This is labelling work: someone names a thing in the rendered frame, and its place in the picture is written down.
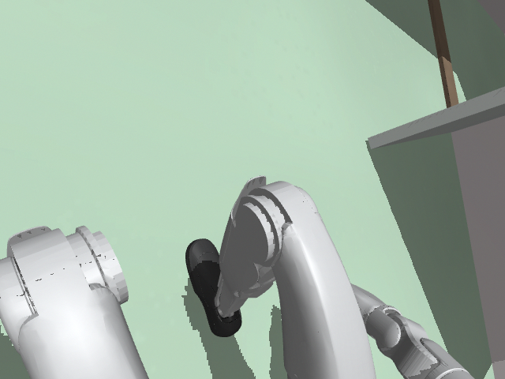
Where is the right robot hand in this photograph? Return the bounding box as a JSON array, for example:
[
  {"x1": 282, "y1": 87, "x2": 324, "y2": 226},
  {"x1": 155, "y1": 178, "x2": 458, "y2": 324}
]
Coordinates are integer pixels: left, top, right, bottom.
[{"x1": 351, "y1": 284, "x2": 386, "y2": 325}]

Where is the right robot arm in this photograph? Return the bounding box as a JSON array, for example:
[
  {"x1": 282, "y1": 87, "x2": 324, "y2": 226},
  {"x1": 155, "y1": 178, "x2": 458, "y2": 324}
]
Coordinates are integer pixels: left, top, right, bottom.
[{"x1": 365, "y1": 305, "x2": 474, "y2": 379}]

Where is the right robot foot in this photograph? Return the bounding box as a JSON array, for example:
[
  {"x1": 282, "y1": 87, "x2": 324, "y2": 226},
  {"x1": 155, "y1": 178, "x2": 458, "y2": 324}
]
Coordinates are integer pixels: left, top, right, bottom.
[{"x1": 185, "y1": 238, "x2": 241, "y2": 337}]

